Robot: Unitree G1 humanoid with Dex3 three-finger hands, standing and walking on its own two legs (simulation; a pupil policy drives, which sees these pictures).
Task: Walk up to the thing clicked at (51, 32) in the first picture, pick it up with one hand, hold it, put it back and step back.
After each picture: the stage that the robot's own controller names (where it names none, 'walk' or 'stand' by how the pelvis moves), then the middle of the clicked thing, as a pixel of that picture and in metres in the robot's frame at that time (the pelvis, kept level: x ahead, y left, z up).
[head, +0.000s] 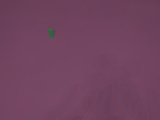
stand; (51, 33) +1.66 +0.40 -0.72
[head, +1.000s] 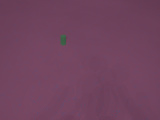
walk; (63, 40) +1.54 +0.16 -0.70
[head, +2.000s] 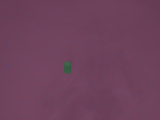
walk; (67, 67) +0.96 +0.11 -0.70
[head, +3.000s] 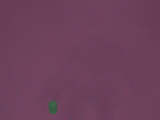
walk; (52, 107) +0.60 +0.17 -0.71
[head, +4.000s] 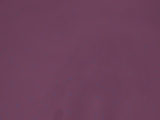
stand; out of the picture +0.43 +0.18 -0.71
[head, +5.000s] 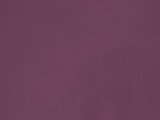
stand; out of the picture +0.40 +0.18 -0.72
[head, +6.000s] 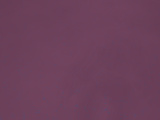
stand; out of the picture +0.37 +0.18 -0.72
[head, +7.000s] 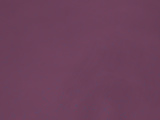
stand; out of the picture +0.39 +0.19 -0.73
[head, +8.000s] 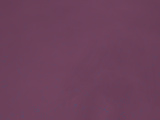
stand; out of the picture +0.38 +0.20 -0.73
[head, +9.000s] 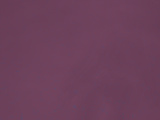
stand; out of the picture +0.37 +0.20 -0.73
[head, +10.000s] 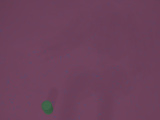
go down; (47, 107) +0.42 +0.19 -0.61
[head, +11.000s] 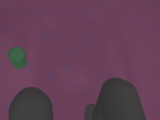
go down; (18, 58) +0.48 +0.21 -0.30
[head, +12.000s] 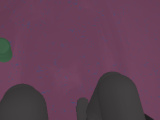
close in; (2, 50) +0.48 +0.22 -0.28
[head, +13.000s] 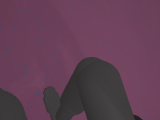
close in; out of the picture +0.47 +0.26 -0.24
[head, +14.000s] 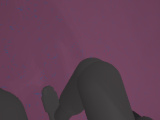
lift; out of the picture +0.46 +0.26 -0.24
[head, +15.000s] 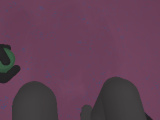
lift; (2, 63) +0.38 +0.25 -0.12
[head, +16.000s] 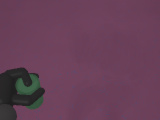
hold; (31, 92) +0.33 +0.18 +0.02
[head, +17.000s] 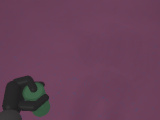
hold; (37, 100) +0.32 +0.17 -0.02
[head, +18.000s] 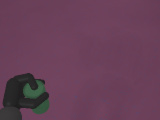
hold; (37, 97) +0.32 +0.17 -0.01
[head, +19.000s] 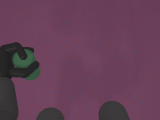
crouch; (27, 65) +0.42 +0.18 -0.09
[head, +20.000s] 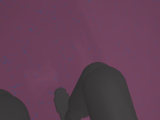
lower; out of the picture +0.46 +0.24 -0.23
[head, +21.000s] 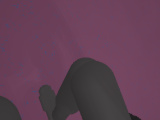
lower; out of the picture +0.46 +0.27 -0.25
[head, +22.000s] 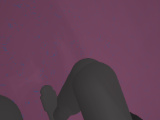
lower; out of the picture +0.46 +0.27 -0.24
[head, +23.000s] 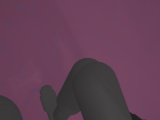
lower; out of the picture +0.46 +0.27 -0.24
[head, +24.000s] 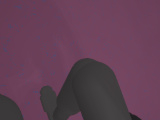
loosen; out of the picture +0.46 +0.26 -0.24
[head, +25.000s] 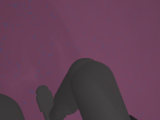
withdraw; out of the picture +0.46 +0.25 -0.25
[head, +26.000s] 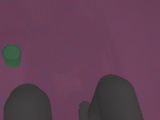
stand; (12, 57) +0.46 +0.21 -0.28
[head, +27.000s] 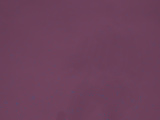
stand; out of the picture +0.39 +0.16 -0.64
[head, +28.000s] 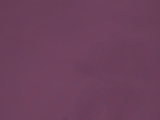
stand; out of the picture +0.39 +0.18 -0.67
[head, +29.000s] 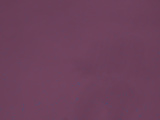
stand; out of the picture +0.38 +0.17 -0.67
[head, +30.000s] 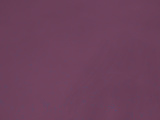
stand; out of the picture +0.39 +0.16 -0.72
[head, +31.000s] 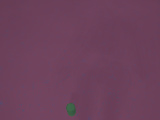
walk; (71, 109) +0.46 +0.10 -0.70
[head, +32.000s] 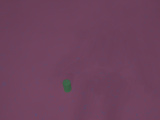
walk; (67, 86) +0.69 +0.16 -0.70
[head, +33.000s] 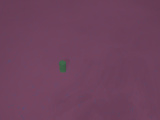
stand; (62, 66) +1.02 +0.17 -0.71
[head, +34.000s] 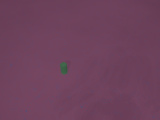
stand; (63, 68) +1.01 +0.19 -0.72
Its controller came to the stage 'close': yes
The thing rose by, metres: 0.70
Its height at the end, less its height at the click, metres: +0.00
